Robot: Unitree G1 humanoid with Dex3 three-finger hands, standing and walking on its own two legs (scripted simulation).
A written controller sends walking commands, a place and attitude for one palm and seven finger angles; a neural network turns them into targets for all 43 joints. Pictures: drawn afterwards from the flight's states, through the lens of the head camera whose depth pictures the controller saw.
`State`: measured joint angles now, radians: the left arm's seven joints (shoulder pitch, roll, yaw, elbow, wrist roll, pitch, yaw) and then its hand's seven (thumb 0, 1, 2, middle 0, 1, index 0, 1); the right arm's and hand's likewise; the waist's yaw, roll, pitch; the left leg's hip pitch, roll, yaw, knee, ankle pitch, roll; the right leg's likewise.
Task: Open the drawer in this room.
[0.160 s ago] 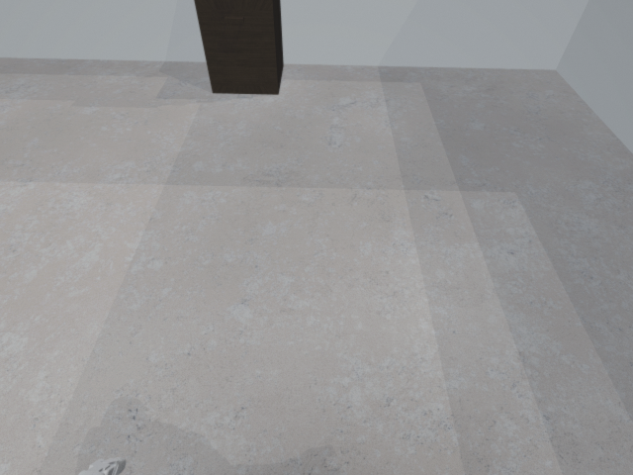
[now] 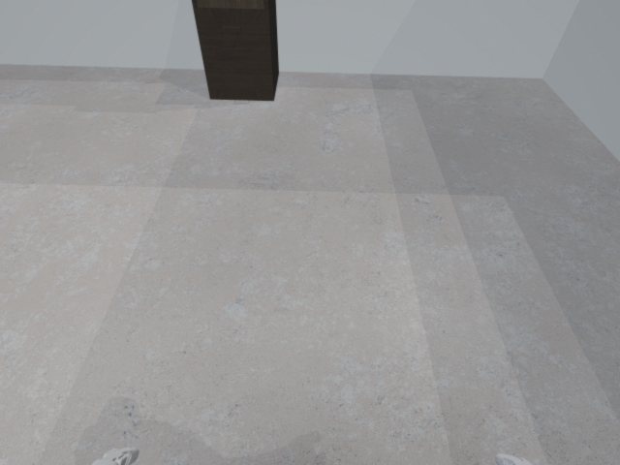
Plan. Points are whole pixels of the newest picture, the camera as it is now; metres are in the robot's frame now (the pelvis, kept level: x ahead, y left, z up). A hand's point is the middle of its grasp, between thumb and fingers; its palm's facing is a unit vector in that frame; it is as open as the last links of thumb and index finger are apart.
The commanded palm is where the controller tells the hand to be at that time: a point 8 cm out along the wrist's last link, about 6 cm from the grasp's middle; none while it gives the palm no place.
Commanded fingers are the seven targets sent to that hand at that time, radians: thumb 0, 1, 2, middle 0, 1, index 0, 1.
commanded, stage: stand and wait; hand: left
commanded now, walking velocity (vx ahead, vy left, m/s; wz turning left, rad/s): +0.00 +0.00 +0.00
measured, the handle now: out of the picture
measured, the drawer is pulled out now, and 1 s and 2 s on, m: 0.00 0.00 0.00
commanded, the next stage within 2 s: turn or walk to find it in 0.74 s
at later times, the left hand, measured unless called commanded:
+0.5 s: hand out of the picture +0.05 +0.24 -0.15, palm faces -0.03 -0.94 -0.34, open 7.4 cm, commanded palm none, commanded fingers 0.00 0.90 0.90 -0.20 -0.30 -0.20 -0.30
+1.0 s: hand out of the picture +0.05 +0.22 -0.16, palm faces +0.02 -0.95 -0.30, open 7.4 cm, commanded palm none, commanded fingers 0.00 0.90 0.90 -0.20 -0.30 -0.20 -0.30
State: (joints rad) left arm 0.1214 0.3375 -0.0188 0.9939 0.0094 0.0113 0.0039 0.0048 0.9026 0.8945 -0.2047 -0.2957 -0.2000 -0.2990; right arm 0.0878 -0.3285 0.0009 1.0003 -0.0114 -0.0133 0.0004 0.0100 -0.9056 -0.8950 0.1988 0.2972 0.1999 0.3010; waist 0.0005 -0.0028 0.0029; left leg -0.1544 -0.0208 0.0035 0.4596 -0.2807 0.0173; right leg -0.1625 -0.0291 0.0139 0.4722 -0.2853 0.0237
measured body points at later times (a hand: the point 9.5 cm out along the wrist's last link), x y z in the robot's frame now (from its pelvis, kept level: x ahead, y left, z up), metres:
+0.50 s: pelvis -0.01 -0.01 +0.00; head -0.01 -0.01 +0.45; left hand +0.06 +0.29 -0.13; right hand +0.06 -0.31 -0.13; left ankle -0.02 +0.11 -0.74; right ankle -0.02 -0.14 -0.74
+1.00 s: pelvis -0.02 -0.01 +0.00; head -0.01 -0.01 +0.45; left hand +0.05 +0.27 -0.14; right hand +0.05 -0.29 -0.14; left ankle -0.02 +0.11 -0.74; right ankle -0.02 -0.14 -0.74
